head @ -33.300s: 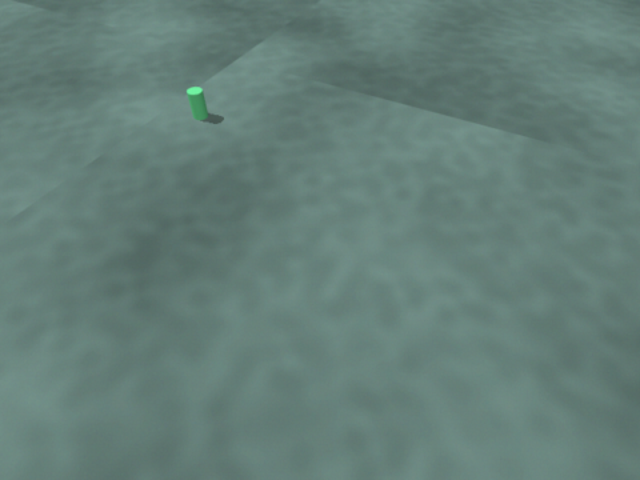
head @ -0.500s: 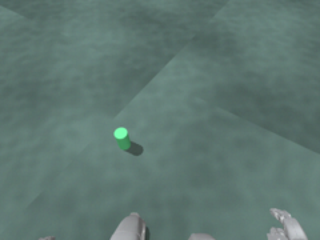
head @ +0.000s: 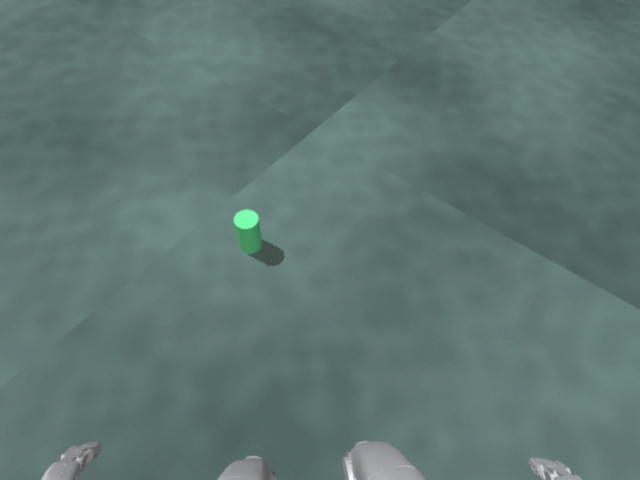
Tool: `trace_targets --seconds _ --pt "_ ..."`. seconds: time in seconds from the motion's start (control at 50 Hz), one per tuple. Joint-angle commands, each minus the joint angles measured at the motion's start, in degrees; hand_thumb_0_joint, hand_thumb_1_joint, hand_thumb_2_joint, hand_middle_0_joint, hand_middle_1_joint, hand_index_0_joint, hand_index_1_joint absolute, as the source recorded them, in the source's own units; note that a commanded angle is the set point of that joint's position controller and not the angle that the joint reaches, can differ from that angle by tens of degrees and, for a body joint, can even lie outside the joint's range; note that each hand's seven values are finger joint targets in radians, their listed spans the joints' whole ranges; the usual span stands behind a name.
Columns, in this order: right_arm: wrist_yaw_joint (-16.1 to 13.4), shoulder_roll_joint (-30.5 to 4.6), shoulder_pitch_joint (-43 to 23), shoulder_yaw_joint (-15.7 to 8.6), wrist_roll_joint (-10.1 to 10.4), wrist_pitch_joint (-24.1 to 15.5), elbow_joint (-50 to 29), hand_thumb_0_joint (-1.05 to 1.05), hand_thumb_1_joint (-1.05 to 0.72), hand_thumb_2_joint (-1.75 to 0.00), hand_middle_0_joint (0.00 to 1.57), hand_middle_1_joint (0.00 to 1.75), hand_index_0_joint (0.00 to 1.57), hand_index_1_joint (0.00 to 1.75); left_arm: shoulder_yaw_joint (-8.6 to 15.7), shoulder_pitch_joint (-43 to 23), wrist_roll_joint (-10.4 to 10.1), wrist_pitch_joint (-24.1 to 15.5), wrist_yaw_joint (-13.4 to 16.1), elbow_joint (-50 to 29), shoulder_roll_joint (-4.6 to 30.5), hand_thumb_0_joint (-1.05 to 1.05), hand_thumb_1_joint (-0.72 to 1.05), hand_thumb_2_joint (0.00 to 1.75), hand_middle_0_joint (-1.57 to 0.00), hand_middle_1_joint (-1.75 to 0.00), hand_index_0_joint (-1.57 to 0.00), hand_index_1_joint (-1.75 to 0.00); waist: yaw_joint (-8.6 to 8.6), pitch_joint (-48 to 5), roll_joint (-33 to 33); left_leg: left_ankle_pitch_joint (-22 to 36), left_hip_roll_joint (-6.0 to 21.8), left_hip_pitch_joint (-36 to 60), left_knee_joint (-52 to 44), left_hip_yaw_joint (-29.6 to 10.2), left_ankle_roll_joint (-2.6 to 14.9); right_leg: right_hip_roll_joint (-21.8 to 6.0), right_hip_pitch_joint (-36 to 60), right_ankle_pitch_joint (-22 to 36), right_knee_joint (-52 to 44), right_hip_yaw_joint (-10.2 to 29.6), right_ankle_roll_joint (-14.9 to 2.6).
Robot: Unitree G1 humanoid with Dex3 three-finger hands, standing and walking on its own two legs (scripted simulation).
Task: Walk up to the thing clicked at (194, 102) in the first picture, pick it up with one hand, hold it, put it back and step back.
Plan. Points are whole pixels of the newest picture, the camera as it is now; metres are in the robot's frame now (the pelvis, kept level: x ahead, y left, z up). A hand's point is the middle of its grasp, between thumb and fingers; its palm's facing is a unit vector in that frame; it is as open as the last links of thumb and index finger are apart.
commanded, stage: step back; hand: left
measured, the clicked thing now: (248, 232) +0.92 +0.22 -0.68
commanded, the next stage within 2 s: stand in 1.28 s
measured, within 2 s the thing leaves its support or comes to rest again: neither
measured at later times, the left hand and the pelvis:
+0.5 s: hand out of the picture -0.07 +0.27 -0.14, palm faces +0.04 -0.91 -0.42, open 7.4 cm; pelvis -0.12 -0.01 +0.00, yaw +2 degrees
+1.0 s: hand out of the picture -0.03 +0.26 -0.15, palm faces +0.04 -0.94 -0.35, open 7.4 cm; pelvis -0.09 +0.00 +0.00, yaw +2 degrees
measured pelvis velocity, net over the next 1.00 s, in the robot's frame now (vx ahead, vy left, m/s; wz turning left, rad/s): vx -0.09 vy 0.00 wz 0.03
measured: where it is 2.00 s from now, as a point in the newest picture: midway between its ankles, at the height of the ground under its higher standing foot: outside the picture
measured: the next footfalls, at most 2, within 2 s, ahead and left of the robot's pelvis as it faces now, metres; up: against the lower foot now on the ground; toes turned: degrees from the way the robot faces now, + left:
right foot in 0.12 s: -0.05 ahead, -0.14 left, +0.00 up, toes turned +1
left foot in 0.42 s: -0.04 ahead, +0.12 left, +0.00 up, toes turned +2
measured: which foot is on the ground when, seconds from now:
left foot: down 0.00-0.14, up 0.16-0.40, down 0.42-1.00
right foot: up 0.00-0.10, down 0.12-1.00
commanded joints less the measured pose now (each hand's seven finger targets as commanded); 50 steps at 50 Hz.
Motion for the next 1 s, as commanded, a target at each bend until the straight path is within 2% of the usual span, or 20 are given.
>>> trace_targets --seconds 0.0,0.08,0.1,0.12,0.14,0.2,0.3,0.38,0.4,0.44,0.46,0.5,0.62,0.66,0.68,0.84,0.88,0.9,0.92,0.98 --pt "-1.3 -15.7 -0.4 -4.5 -0.1 -0.9 -5.5 0.0 -0.9 -0.9 0.2 0.3 0.2 0.3 2.5 1.4 0.3 -2.1 0.2 -3.7 9.3 0.0 0.9 0.9 -0.2 -0.3 -0.2 -0.3 -0.66 -11.0 11.6 18.0 14.0 12.4 -8.1 -12.7 13.04 -3.8 1.2 -1.4 -15.8 -1.8 0.73" --pt "-0.7 -16.6 -3.0 -4.4 0.8 0.6 -5.2 0.0 -0.9 -0.9 0.2 0.3 0.2 0.3 2.4 9.7 0.8 -3.7 0.1 2.1 8.9 0.0 0.9 0.9 -0.2 -0.3 -0.2 -0.3 2.35 -16.1 11.1 8.7 10.5 7.0 -1.6 -8.1 8.12 -3.0 16.9 12.2 -44.3 -7.1 -1.84" --pt "-0.4 -13.5 -1.2 -3.5 1.0 0.8 -5.2 0.0 -0.9 -0.9 0.2 0.3 0.2 0.3 3.5 9.2 1.7 -4.2 0.2 2.0 12.1 0.0 0.9 0.9 -0.2 -0.3 -0.2 -0.3 1.27 -13.9 4.4 -0.3 6.3 -3.7 4.1 -6.5 4.64 -7.5 21.1 10.1 -44.7 3.4 -3.26" --pt "-0.9 -10.7 -5.2 -2.9 1.4 0.3 -7.5 0.0 -0.9 -0.9 0.2 0.3 0.2 0.3 5.1 7.4 1.9 -4.1 0.1 0.5 18.8 0.0 0.9 0.9 -0.2 -0.3 -0.2 -0.3 3.5 -10.1 -12.0 -16.4 -4.3 -14.6 12.8 -2.8 0.62 -20.9 15.5 6.3 -48.9 21.8 -10.03" --pt "-1.7 -13.1 -7.0 -4.1 1.1 0.7 -7.0 0.0 -0.9 -0.9 0.2 0.3 0.2 0.3 5.6 3.4 2.1 -4.1 0.2 -1.0 22.7 0.0 0.9 0.9 -0.2 -0.3 -0.2 -0.3 4.93 -6.1 -13.7 -21.7 -3.6 -8.7 24.5 -8.7 -1.41 -29.8 -0.7 3.0 -52.5 30.6 -17.33" --pt "-1.1 -13.1 -1.4 -3.9 2.1 0.0 -3.1 0.0 -0.9 -0.9 0.2 0.3 0.2 0.3 3.6 -4.5 1.9 -5.0 1.0 -2.2 14.6 0.0 0.9 0.9 -0.2 -0.3 -0.2 -0.3 -1.14 -4.4 -3.1 -11.9 -6.3 -10.3 30.7 -9.3 -0.92 -19.0 4.4 14.3 -44.0 10.1 -11.03" --pt "0.2 -12.3 -3.4 -3.6 0.6 -1.4 -2.6 0.0 -0.9 -0.9 0.2 0.3 0.2 0.3 4.2 3.7 2.3 -5.9 0.6 0.0 14.4 0.0 0.9 0.9 -0.2 -0.3 -0.2 -0.3 4.59 -6.7 -8.3 -14.8 -2.6 -11.9 14.0 -4.2 -2.22 -18.0 17.8 -0.9 -44.1 10.3 -10.98" --pt "0.9 -10.7 1.3 -4.2 0.6 -2.9 1.3 0.0 -0.9 -0.9 0.2 0.3 0.2 0.3 3.1 1.2 1.5 -4.9 -0.4 0.2 14.6 0.0 0.9 0.9 -0.2 -0.3 -0.2 -0.3 1.18 -6.6 -8.4 -9.8 -3.9 8.6 -11.4 2.9 -0.44 -16.9 7.7 -1.2 -42.5 5.8 -9.04" --pt "0.6 -11.8 3.4 -4.8 0.3 -3.2 2.6 0.0 -0.9 -0.9 0.2 0.3 0.2 0.3 1.9 2.3 1.5 -4.7 -0.5 0.3 12.1 0.0 0.9 0.9 -0.2 -0.3 -0.2 -0.3 0.03 -7.8 -4.5 -6.8 -2.9 15.5 -13.8 -0.4 0.45 -14.7 3.2 1.7 -37.2 3.0 -7.06" --pt "0.4 -19.4 2.9 -5.7 -0.2 -3.9 2.0 0.0 -0.9 -0.9 0.2 0.3 0.2 0.3 1.1 -1.3 0.1 -4.9 -0.5 0.6 9.3 0.0 0.9 0.9 -0.2 -0.3 -0.2 -0.3 -1.87 -8.0 10.8 -32.7 17.4 11.0 -23.3 -32.2 10.32 -6.0 -5.9 -2.9 -21.9 -6.8 -1.42" --pt "0.6 -19.8 1.0 -5.9 0.1 -4.2 1.3 0.0 -0.9 -0.9 0.2 0.3 0.2 0.3 2.2 -2.6 0.7 -5.2 -0.4 0.8 12.8 0.0 0.9 0.9 -0.2 -0.3 -0.2 -0.3 -1.67 -4.6 7.4 -33.1 18.4 3.6 -24.0 -32.1 12.9 -7.5 -1.3 -3.0 -16.7 -2.5 -1.7" --pt "0.4 -14.8 -2.4 -4.1 0.0 -4.8 1.1 0.0 -0.9 -0.9 0.2 0.3 0.2 0.3 1.5 0.5 0.0 -5.6 -1.1 2.4 10.4 0.0 0.9 0.9 -0.2 -0.3 -0.2 -0.3 1.07 -4.1 6.1 -20.0 12.9 6.6 -20.3 -21.2 9.73 -8.5 -0.4 2.4 -19.6 -2.6 -1.83" --pt "0.9 -12.2 -3.4 -3.2 0.9 -2.8 1.4 0.0 -0.9 -0.9 0.2 0.3 0.2 0.3 2.1 5.5 0.9 -6.8 -0.6 7.3 9.6 0.0 0.9 0.9 -0.2 -0.3 -0.2 -0.3 3.08 -6.3 8.0 -16.9 6.2 -5.8 -10.6 -8.8 3.73 -4.3 23.2 12.0 -42.7 -7.6 -2.06" --pt "0.5 -9.3 -3.5 -2.6 1.2 -2.6 1.1 0.0 -0.9 -0.9 0.2 0.3 0.2 0.3 3.3 6.6 1.5 -7.3 -0.2 7.7 16.2 0.0 0.9 0.9 -0.2 -0.3 -0.2 -0.3 3.94 -6.4 -6.1 -19.1 -2.8 -10.7 6.2 -3.4 0.3 -20.1 19.2 -11.2 -53.2 18.8 -8.85" --pt "0.2 -11.2 -1.8 -3.3 0.9 -2.6 2.0 0.0 -0.9 -0.9 0.2 0.3 0.2 0.3 3.7 2.7 1.7 -7.5 -0.3 6.3 17.4 0.0 0.9 0.9 -0.2 -0.3 -0.2 -0.3 2.77 -3.7 -5.9 -19.0 -1.4 -9.9 13.0 -4.3 -0.43 -25.9 14.5 -15.1 -55.0 23.4 -12.74" --pt "0.7 -9.4 4.0 -3.6 0.5 -4.1 6.6 0.0 -0.9 -0.9 0.2 0.3 0.2 0.3 1.2 -3.8 0.6 -7.0 -0.6 5.2 11.8 0.0 0.9 0.9 -0.2 -0.3 -0.2 -0.3 -1.22 -8.4 -6.1 -1.7 -1.5 10.2 -10.0 1.7 -0.46 -15.6 8.7 17.4 -41.7 0.2 -6.68" --pt "0.0 -12.8 1.5 -4.2 -0.3 -4.5 5.9 0.0 -0.9 -0.9 0.2 0.3 0.2 0.3 -0.4 -3.3 -0.3 -6.6 -0.8 5.0 7.6 0.0 0.9 0.9 -0.2 -0.3 -0.2 -0.3 -0.69 -9.8 4.1 -1.7 8.7 12.6 -15.9 -13.3 2.43 -10.2 4.0 15.7 -34.8 -4.2 -2.54" --pt "0.2 -15.4 -2.2 -4.2 0.4 -4.5 5.2 0.0 -0.9 -0.9 0.2 0.3 0.2 0.3 0.0 -3.1 -1.0 -6.2 -0.6 6.1 8.7 0.0 0.9 0.9 -0.2 -0.3 -0.2 -0.3 0.82 -8.4 7.7 -9.2 13.3 5.1 -18.1 -18.3 6.85 -6.5 8.3 5.4 -32.2 -7.1 -1.65" --pt "0.4 -15.4 -3.8 -4.1 0.4 -4.4 5.1 0.0 -0.9 -0.9 0.2 0.3 0.2 0.3 0.1 -2.6 -0.5 -6.2 -0.5 7.0 9.4 0.0 0.9 0.9 -0.2 -0.3 -0.2 -0.3 1.14 -7.5 6.9 -8.6 13.8 3.0 -17.8 -18.0 8.02 -6.7 11.8 4.5 -32.6 -6.3 -1.74" --pt "0.3 -12.3 -6.0 -2.8 0.8 -4.5 5.6 0.0 -0.9 -0.9 0.2 0.3 0.2 0.3 -0.2 -1.0 -0.5 -7.2 -0.2 9.2 9.4 0.0 0.9 0.9 -0.2 -0.3 -0.2 -0.3 2.29 -10.2 7.5 10.7 8.3 6.2 -12.4 -8.6 3.46 -8.8 17.1 19.9 -40.2 -3.9 -2.29"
